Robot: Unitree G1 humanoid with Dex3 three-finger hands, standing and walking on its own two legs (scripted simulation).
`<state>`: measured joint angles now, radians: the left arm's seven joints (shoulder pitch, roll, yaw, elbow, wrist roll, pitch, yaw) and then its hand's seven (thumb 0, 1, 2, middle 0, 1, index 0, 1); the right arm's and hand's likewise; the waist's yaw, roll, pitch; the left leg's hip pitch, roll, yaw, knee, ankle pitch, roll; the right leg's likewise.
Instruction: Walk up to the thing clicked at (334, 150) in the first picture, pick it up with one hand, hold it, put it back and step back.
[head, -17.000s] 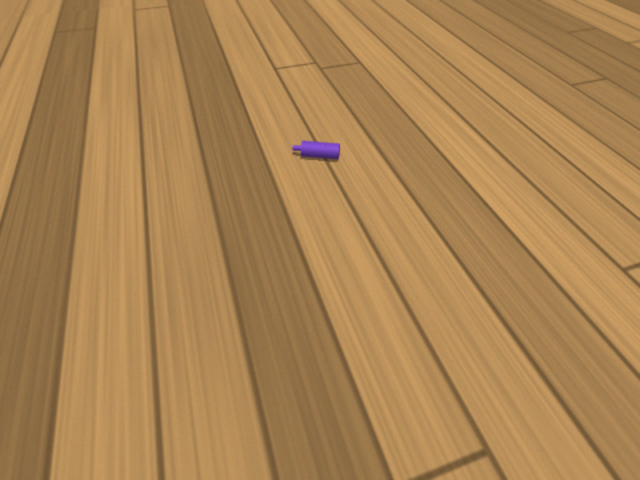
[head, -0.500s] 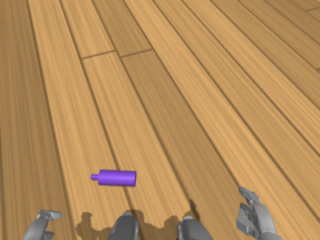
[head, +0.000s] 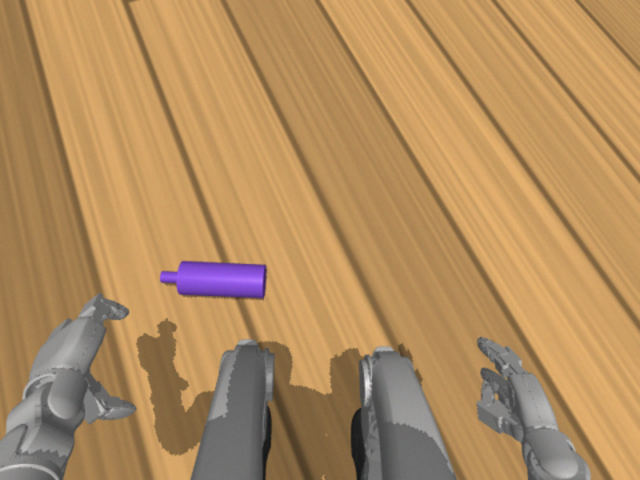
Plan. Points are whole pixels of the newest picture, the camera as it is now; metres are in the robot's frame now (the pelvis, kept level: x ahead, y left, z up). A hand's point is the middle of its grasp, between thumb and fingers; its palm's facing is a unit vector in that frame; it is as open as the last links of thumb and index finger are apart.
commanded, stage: rise first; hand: left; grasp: from above
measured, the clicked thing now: (213, 279) +0.46 +0.25 -0.49
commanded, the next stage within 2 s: none
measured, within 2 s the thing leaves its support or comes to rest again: neither
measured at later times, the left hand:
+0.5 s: hand (149, 318) +0.34 +0.30 -0.29, palm faces -0.49 -0.20 -0.85, open 14.1 cm
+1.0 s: hand (164, 301) +0.38 +0.30 -0.35, palm faces -0.47 -0.05 -0.88, open 14.1 cm
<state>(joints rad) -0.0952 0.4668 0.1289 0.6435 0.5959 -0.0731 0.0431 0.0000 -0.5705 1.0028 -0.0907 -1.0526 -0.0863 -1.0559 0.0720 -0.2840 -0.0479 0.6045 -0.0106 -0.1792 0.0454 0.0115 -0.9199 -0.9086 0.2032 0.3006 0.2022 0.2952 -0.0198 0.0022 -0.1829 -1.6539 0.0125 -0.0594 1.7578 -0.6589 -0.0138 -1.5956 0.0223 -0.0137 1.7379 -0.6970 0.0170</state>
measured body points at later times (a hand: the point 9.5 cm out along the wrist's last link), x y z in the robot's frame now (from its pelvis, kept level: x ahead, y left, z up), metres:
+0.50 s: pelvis -0.05 +0.00 -0.15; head +0.17 +0.03 +0.25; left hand +0.36 +0.31 -0.24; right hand +0.05 -0.28 -0.27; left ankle +0.06 +0.12 -0.50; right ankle +0.05 -0.13 -0.50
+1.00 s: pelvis -0.04 +0.00 -0.18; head +0.19 +0.06 +0.20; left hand +0.40 +0.30 -0.30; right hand +0.05 -0.27 -0.30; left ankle +0.06 +0.12 -0.50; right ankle +0.05 -0.13 -0.50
